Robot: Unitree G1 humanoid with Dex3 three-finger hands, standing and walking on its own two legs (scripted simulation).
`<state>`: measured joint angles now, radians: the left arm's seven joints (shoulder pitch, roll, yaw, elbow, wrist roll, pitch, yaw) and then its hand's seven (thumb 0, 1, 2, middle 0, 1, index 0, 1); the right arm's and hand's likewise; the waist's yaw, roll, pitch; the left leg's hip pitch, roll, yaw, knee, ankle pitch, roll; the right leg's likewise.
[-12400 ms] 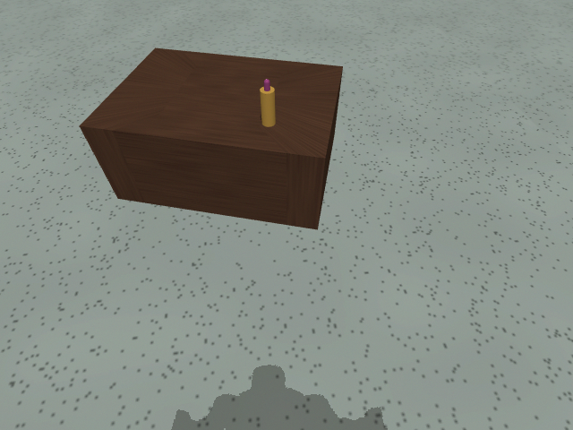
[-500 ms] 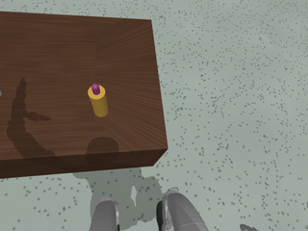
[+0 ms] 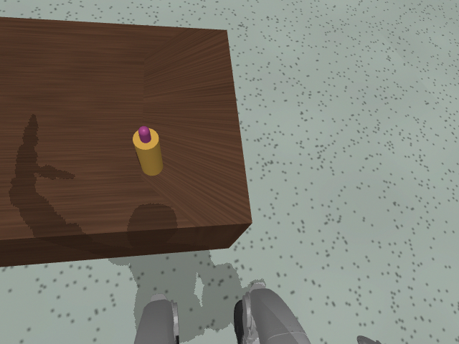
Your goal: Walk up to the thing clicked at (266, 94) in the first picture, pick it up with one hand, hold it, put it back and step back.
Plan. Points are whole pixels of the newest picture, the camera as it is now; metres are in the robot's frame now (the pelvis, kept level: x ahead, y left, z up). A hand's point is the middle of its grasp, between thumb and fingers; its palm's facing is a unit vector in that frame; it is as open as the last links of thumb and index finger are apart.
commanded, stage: go down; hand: left
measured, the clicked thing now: (148, 149) +0.53 +0.12 -0.18
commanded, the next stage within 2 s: approach in 0.72 s
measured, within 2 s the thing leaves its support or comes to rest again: neither
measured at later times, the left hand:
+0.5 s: hand out of the picture +0.47 +0.33 +0.09, palm faces +0.05 -1.00 +0.00, open 16.7 cm
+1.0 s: hand out of the picture +0.48 +0.32 +0.09, palm faces +0.04 -1.00 +0.02, open 17.0 cm
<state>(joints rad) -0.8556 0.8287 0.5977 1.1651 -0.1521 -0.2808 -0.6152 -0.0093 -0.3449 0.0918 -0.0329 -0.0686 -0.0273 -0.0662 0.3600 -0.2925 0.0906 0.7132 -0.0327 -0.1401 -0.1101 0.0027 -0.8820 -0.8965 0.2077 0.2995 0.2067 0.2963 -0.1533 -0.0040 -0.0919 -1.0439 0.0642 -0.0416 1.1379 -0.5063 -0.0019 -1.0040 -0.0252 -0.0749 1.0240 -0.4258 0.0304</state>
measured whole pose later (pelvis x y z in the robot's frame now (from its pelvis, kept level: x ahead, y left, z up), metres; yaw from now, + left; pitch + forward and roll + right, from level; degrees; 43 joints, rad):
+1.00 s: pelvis +0.00 +0.00 +0.00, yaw +0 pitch +24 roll -5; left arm -0.90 0.83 0.57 1.22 -0.16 -0.29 -0.59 -0.01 -0.41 0.05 -0.03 -0.06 -0.04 -0.05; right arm 0.37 -0.29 0.09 0.70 -0.03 -0.13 -0.10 0.00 -0.86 -0.89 0.21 0.30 0.21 0.30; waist -0.16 0.00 -0.09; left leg -1.06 0.06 -0.04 1.15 -0.51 0.00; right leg -1.02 -0.02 -0.07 1.03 -0.43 0.04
